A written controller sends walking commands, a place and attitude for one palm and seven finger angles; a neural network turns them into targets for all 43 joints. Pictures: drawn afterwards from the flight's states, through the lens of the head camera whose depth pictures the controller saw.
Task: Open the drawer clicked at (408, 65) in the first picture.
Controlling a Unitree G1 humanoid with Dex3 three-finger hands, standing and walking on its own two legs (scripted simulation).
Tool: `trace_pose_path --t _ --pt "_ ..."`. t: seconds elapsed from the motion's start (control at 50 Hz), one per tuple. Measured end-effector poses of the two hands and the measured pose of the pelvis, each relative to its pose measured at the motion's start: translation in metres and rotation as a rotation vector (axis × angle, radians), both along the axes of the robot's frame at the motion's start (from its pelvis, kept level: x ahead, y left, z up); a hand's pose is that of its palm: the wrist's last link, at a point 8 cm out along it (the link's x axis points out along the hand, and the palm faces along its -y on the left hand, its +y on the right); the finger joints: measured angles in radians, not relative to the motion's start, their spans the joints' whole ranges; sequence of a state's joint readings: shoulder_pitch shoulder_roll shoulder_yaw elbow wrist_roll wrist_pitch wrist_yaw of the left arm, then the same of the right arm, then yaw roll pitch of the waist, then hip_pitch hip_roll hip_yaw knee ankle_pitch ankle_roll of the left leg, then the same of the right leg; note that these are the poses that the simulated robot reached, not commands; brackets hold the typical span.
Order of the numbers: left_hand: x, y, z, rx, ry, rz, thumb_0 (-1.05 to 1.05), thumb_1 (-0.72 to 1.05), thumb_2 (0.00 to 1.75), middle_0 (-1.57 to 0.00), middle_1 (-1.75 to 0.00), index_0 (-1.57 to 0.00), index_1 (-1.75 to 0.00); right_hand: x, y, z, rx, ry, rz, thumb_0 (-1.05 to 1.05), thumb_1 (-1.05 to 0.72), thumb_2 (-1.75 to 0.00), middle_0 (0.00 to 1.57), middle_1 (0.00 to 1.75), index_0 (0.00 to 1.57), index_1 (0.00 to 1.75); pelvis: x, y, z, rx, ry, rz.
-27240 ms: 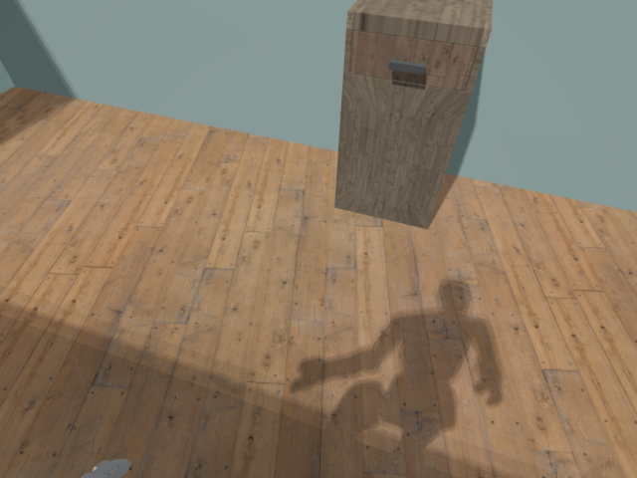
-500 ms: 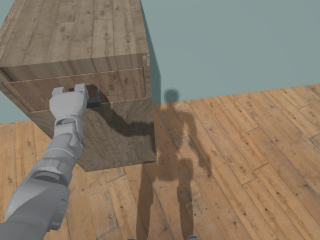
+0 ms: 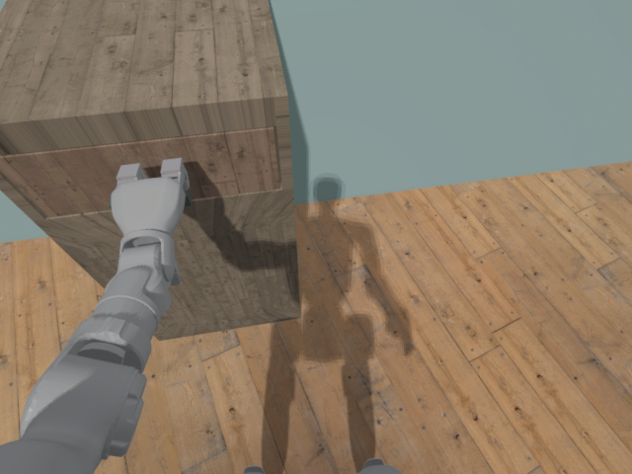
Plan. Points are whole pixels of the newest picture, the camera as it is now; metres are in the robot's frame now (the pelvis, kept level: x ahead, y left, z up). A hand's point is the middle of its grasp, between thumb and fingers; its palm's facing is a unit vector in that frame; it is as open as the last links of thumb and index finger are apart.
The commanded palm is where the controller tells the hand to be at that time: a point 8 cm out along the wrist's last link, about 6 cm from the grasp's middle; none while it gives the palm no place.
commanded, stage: lower the fingers behind the handle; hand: left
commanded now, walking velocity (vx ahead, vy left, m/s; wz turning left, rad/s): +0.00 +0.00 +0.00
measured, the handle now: (152, 189) +0.53 +0.25 -0.01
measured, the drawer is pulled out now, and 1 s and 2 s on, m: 0.00 0.00 0.00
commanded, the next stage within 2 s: lift the fingers back up to retry in 0.72 s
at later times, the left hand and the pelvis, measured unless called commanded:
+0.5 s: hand (162, 228) +0.45 +0.21 +0.00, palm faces +0.04 +0.02 -1.00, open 14.1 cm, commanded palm +0.42 +0.22 +0.03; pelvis -0.02 +0.00 -0.02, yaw +0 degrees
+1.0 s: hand (161, 228) +0.45 +0.22 +0.01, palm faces +0.02 -0.01 -1.00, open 14.1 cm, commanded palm +0.42 +0.22 +0.06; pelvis -0.02 +0.01 -0.01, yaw +0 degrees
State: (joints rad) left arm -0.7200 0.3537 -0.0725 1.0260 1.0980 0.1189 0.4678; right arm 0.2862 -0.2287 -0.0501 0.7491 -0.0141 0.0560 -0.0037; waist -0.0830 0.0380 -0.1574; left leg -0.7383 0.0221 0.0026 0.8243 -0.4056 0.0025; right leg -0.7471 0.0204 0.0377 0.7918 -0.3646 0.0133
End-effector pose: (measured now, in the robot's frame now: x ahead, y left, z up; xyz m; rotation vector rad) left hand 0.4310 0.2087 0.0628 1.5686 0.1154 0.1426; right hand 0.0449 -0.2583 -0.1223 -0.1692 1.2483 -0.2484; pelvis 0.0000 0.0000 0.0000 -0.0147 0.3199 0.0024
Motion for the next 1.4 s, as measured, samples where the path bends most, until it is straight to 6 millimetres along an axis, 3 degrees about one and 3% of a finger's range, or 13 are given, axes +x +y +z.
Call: trace_pose_path --t 0.14,0.38,0.82,1.1,1.24,1.4 --pt "0.002 0.0 0.003 0.006 0.039 -0.001 0.0 -0.49 0.3 -0.3 -1.21 -0.29 -1.25 -0.004 -0.003 0.002 -0.017 -0.017 0.006 0.0 -0.9 -0.9 0.2 0.3 0.2 0.3 -0.006 -0.002 -0.001 0.003 -0.002 0.0" --pt "-0.003 0.003 -0.004 0.013 -0.018 -0.038 0.0 -0.49 0.3 -0.26 -1.24 -0.26 -1.24 -0.027 -0.013 -0.008 -0.048 0.025 0.009 0.0 -0.91 -0.9 0.2 0.3 0.2 0.3 -0.017 -0.003 -0.014 0.002 0.035 0.002" --pt "-0.004 0.003 -0.003 0.002 0.008 -0.031 0.0 -0.49 0.3 -0.24 -1.21 -0.23 -1.21 -0.043 -0.001 -0.01 -0.034 0.026 -0.016 0.0 -0.9 -0.9 0.2 0.3 0.2 0.3 -0.025 0.003 -0.015 0.001 0.026 -0.008" --pt "-0.002 0.007 0.002 -0.024 0.02 -0.013 0.0 -0.49 0.3 -0.26 -1.21 -0.28 -1.19 -0.023 0.003 0.0 -0.03 0.006 -0.027 0.0 -0.91 -0.9 0.2 0.3 0.2 0.3 -0.012 0.006 -0.004 -0.004 0.001 -0.007" --pt "-0.003 0.018 0.017 -0.014 0.021 0.001 0.0 -0.49 0.3 -0.3 -1.21 -0.31 -1.2 -0.005 0.005 0.006 -0.021 -0.021 -0.022 0.0 -0.91 -0.9 0.2 0.3 0.2 0.3 0.0 0.007 0.004 -0.007 -0.026 -0.001" --pt "-0.003 0.011 0.037 -0.022 0.008 -0.025 0.0 -0.49 0.3 -0.32 -1.2 -0.32 -1.2 0.024 0.004 0.013 -0.009 -0.063 0.009 0.0 -0.91 -0.9 0.2 0.3 0.2 0.3 0.011 0.005 0.012 -0.006 -0.065 0.015"
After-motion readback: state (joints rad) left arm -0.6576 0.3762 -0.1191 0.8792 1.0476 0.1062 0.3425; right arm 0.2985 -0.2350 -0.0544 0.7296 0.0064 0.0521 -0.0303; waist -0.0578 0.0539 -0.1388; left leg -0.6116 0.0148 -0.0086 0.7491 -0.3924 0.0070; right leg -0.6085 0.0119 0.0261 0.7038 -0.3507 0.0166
